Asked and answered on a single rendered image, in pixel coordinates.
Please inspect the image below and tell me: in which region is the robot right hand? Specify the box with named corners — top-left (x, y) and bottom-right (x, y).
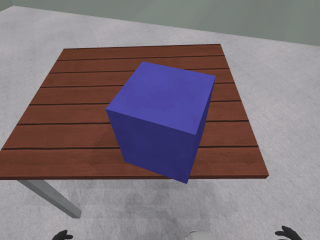
top-left (275, 225), bottom-right (302, 240)

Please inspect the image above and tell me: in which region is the table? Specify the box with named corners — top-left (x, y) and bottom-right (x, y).
top-left (0, 44), bottom-right (269, 219)

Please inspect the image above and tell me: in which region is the carton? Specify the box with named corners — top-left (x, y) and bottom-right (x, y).
top-left (106, 61), bottom-right (216, 184)

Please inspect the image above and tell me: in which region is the robot left hand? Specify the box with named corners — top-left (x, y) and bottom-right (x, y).
top-left (52, 230), bottom-right (73, 240)

